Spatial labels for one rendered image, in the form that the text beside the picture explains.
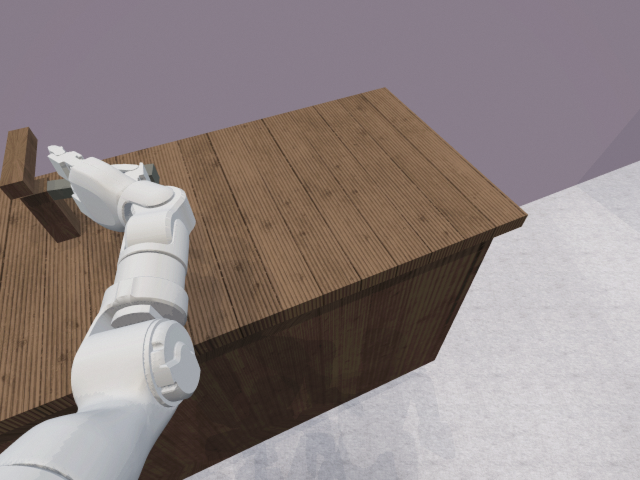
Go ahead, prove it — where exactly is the left robot hand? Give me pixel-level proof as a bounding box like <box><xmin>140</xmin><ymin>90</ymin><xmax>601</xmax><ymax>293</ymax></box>
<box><xmin>48</xmin><ymin>145</ymin><xmax>151</xmax><ymax>232</ymax></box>

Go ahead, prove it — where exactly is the left robot forearm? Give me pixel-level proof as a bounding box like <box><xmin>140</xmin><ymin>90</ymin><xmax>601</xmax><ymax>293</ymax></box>
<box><xmin>71</xmin><ymin>180</ymin><xmax>196</xmax><ymax>404</ymax></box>

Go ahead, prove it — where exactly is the counter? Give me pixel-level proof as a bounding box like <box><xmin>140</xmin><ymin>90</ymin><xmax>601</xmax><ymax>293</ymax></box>
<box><xmin>0</xmin><ymin>87</ymin><xmax>528</xmax><ymax>480</ymax></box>

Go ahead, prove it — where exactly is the left robot upper arm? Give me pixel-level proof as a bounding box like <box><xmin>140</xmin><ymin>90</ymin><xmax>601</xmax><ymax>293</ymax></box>
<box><xmin>0</xmin><ymin>318</ymin><xmax>200</xmax><ymax>480</ymax></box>

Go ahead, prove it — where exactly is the tap lever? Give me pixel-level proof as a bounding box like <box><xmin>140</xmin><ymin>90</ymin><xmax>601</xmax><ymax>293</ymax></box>
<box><xmin>47</xmin><ymin>164</ymin><xmax>160</xmax><ymax>200</ymax></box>

